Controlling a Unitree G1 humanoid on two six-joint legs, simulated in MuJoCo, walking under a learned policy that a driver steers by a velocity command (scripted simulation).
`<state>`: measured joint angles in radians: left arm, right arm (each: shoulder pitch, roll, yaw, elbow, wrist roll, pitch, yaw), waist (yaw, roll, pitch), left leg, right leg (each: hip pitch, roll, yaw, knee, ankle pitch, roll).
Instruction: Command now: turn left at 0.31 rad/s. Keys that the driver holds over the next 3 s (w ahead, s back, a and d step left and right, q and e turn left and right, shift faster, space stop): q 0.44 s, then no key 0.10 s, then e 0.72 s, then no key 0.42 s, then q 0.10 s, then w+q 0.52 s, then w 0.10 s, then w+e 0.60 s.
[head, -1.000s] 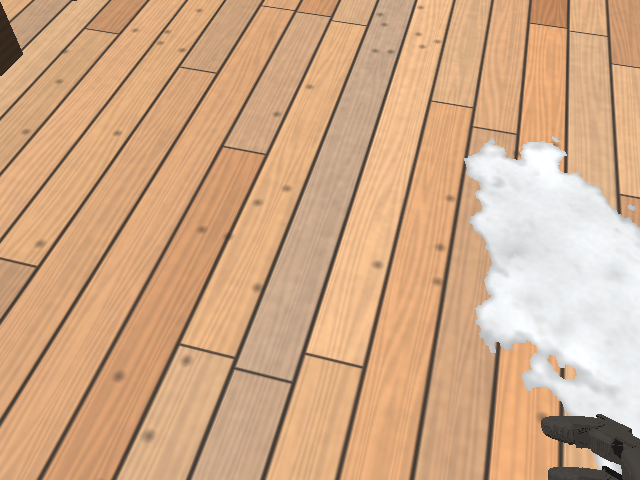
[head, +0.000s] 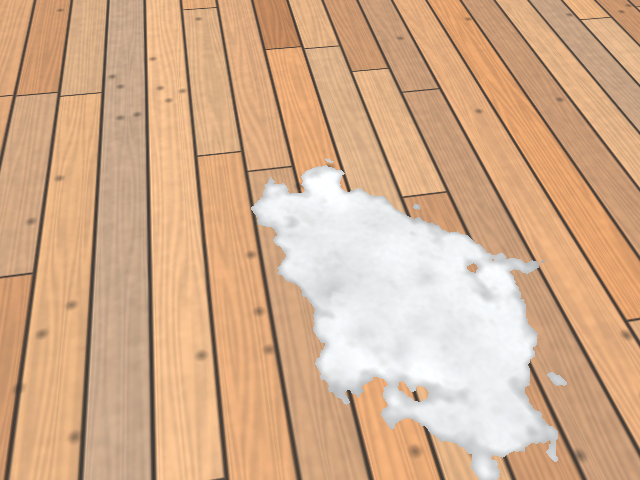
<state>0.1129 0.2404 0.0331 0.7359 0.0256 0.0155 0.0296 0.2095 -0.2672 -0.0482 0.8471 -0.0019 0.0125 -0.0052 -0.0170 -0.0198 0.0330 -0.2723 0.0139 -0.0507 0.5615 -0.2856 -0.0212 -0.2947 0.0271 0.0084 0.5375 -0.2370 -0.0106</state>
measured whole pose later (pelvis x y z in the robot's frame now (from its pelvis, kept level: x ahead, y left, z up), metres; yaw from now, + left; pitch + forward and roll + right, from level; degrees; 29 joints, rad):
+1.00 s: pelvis +0.00 +0.04 +0.00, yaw +9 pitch +1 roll +1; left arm 0.20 0.29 0.07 0.81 0.00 0.01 0.01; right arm 0.08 -0.30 -0.08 0.77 -0.01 0.03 -0.04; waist 0.02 0.03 0.06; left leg -0.40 -0.04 0.01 0.93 -0.52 -0.02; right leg -0.25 0.01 0.02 0.53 -0.30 -0.03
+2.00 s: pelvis +0.03 +0.08 +0.01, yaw +1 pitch +0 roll -2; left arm 0.25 0.29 0.06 0.85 -0.01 -0.04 0.04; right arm 0.20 -0.32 -0.07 0.82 0.03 -0.01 0.02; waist 0.02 0.00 0.02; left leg -0.45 0.06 0.02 0.88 -0.41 0.02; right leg -0.08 -0.03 -0.07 0.37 -0.29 0.01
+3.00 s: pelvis +0.55 +0.24 +0.01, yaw +1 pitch +2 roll -1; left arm 0.35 0.29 0.06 0.76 -0.03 -0.05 0.01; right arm 0.07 -0.28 -0.01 0.63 0.00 -0.10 0.01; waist 0.09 0.03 0.04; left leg -0.60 0.05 -0.12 0.56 0.02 -0.07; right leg -0.13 0.12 0.16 0.38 -0.28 -0.06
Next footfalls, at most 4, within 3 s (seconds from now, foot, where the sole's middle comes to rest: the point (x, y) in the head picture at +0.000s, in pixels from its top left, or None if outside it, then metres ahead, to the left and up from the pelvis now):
0.42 left None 0.01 0.15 -0.77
0.90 right None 0.04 -0.06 -0.77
1.28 left None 0.05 0.19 -0.77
1.62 right None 0.01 -0.06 -0.77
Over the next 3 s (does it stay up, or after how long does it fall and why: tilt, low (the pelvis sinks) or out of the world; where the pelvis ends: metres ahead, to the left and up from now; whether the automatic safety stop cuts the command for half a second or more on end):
stays up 0.55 0.24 0.01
